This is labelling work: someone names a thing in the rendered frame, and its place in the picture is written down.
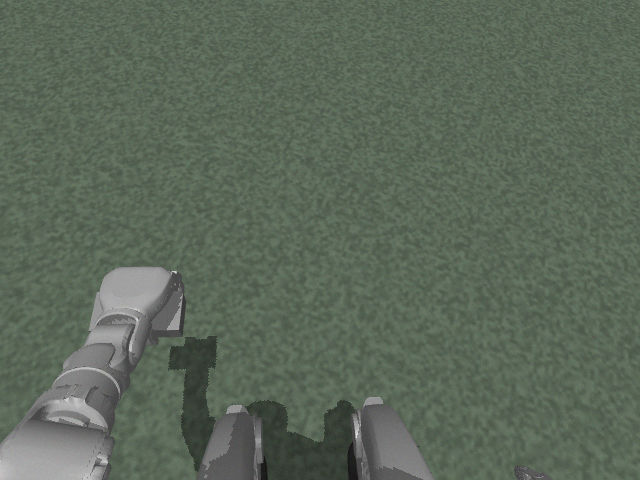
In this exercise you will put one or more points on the left robot arm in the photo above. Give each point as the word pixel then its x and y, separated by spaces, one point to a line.
pixel 66 433

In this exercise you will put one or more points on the small box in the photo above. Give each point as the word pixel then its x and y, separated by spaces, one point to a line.
pixel 169 322

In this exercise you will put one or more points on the left robot hand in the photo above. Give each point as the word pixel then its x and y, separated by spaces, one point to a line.
pixel 144 289

